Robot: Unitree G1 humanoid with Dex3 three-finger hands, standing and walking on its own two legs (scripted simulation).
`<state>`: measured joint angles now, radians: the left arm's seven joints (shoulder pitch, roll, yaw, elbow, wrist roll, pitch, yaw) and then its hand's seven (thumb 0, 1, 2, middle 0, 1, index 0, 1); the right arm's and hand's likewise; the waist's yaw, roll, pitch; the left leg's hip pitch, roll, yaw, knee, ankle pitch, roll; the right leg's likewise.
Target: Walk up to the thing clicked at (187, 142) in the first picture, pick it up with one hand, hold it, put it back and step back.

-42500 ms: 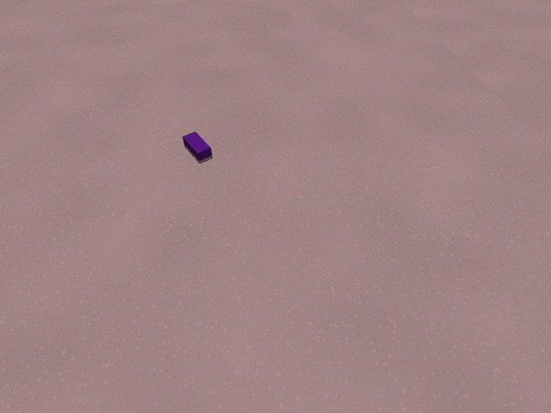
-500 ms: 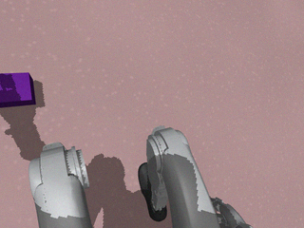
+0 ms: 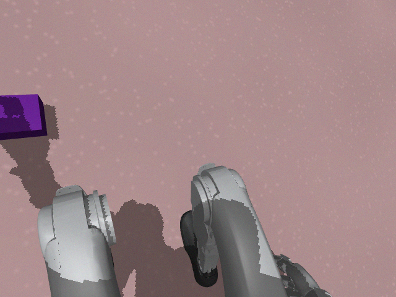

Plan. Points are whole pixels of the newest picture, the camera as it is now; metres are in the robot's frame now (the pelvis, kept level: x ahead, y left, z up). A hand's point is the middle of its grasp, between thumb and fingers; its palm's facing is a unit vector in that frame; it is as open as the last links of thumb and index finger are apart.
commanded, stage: approach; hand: left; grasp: from above
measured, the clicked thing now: out of the picture +0.48 +0.37 -0.29
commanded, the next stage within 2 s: close in in 0.54 s
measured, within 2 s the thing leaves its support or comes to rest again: neither
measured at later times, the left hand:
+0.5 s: hand out of the picture +0.49 +0.35 -0.14, palm faces -0.38 -0.04 -0.92, open 14.3 cm
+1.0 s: hand out of the picture +0.45 +0.36 -0.19, palm faces -0.45 -0.10 -0.89, open 14.4 cm
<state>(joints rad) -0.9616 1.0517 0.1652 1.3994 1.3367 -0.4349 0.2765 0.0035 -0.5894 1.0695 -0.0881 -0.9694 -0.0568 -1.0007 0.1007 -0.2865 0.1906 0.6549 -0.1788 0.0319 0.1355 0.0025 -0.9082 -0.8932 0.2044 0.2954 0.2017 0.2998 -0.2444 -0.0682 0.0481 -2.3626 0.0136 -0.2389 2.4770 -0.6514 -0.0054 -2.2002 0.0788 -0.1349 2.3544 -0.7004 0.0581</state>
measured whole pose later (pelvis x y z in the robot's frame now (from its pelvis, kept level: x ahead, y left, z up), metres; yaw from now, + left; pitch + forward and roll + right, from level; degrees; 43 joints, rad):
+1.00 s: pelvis +0.00 +0.00 +0.00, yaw +0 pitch +29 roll -13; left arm -1.06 1.05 0.09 1.54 1.38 -0.42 0.39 0.00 -0.58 1.05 -0.09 -0.99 -0.07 -1.01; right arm 0.10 -0.30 0.22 0.66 -0.21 0.01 0.12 0.00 -0.91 -0.89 0.20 0.30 0.20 0.30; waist -0.30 -0.11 0.07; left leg -2.36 0.02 -0.25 2.48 -0.66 -0.02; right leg -2.21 0.08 -0.14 2.36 -0.70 0.06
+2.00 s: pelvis +0.00 +0.00 -0.01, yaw -3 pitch +27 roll -15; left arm -1.04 1.11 0.08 1.64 1.34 -0.34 0.51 0.00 -0.56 1.03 -0.08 -0.97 -0.06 -0.99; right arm 0.05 -0.31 0.32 0.62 -0.24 -0.11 0.15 0.00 -0.91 -0.90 0.20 0.30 0.20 0.30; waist -0.34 -0.16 0.15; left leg -2.35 0.03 -0.29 2.54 -0.69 -0.02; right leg -2.20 0.11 -0.17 2.38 -0.70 0.07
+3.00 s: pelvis +0.00 +0.00 -0.01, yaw -4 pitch +26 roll -15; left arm -1.05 1.15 0.08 1.65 1.32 -0.33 0.51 0.00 -0.49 0.98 -0.09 -1.00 -0.08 -1.00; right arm 0.05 -0.33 0.36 0.61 -0.25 -0.13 0.16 0.00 -0.91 -0.90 0.20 0.30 0.20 0.30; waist -0.35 -0.18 0.17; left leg -2.35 0.03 -0.31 2.55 -0.69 -0.01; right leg -2.20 0.11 -0.18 2.38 -0.69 0.07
